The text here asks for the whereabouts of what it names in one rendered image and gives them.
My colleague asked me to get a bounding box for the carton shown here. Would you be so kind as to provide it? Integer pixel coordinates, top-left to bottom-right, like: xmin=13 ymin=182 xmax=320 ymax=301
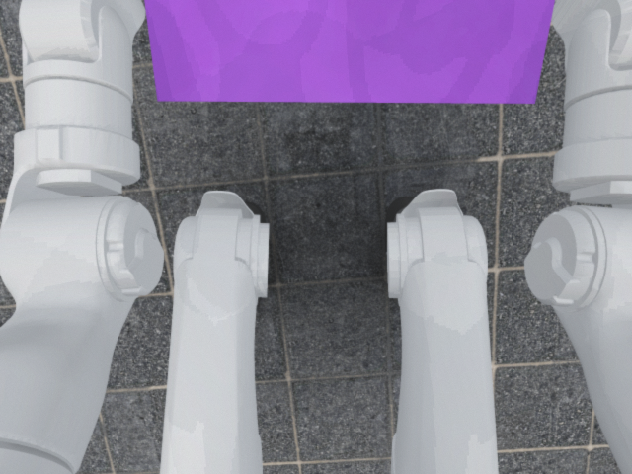
xmin=144 ymin=0 xmax=555 ymax=104

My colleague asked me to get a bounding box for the robot left upper arm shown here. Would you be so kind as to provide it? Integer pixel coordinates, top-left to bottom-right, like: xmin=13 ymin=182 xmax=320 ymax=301
xmin=0 ymin=196 xmax=164 ymax=474

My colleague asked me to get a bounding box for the left robot thigh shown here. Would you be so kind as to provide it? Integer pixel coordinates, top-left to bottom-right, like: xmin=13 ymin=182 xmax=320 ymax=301
xmin=160 ymin=207 xmax=270 ymax=474

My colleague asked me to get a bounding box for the robot left forearm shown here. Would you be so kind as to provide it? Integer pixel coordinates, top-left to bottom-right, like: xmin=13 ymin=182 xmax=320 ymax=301
xmin=0 ymin=0 xmax=145 ymax=292

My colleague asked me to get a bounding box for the robot right forearm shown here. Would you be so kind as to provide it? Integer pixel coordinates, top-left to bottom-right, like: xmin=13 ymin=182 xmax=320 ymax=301
xmin=551 ymin=0 xmax=632 ymax=209

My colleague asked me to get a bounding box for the robot right upper arm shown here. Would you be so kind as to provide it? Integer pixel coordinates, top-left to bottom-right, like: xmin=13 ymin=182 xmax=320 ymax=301
xmin=524 ymin=205 xmax=632 ymax=474

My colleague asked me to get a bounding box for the right robot shin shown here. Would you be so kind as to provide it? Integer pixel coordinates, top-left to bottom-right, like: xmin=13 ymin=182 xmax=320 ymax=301
xmin=401 ymin=189 xmax=488 ymax=282

